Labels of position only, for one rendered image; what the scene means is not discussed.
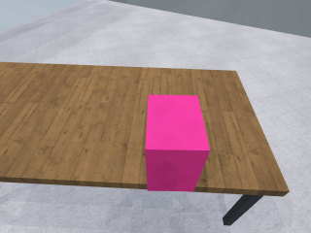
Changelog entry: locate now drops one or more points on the carton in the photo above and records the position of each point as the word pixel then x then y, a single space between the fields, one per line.
pixel 176 142

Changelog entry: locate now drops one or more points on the table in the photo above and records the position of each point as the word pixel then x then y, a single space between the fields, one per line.
pixel 86 125

